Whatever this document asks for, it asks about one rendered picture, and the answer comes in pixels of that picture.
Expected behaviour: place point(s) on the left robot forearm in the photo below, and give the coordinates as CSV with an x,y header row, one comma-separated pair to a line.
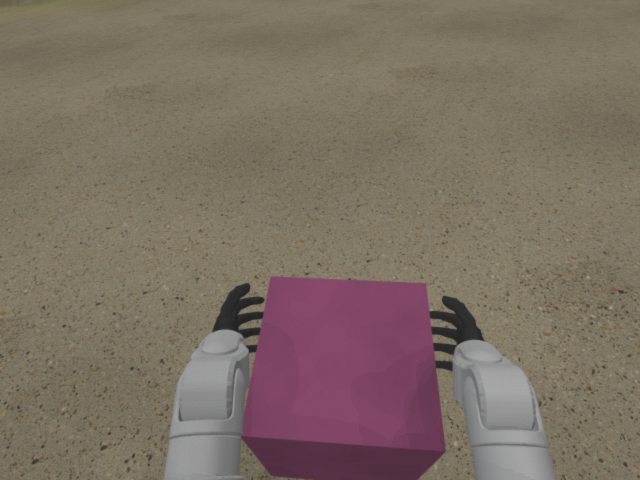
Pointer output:
x,y
208,412

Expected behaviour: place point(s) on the carton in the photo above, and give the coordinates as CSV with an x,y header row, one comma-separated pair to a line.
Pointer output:
x,y
344,383

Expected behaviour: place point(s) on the right robot forearm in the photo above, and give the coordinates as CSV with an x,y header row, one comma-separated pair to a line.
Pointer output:
x,y
503,419

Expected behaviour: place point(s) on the robot right hand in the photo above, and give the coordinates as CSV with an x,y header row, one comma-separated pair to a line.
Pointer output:
x,y
462,320

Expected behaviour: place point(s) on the robot left hand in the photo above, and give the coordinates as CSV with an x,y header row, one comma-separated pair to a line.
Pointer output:
x,y
229,318

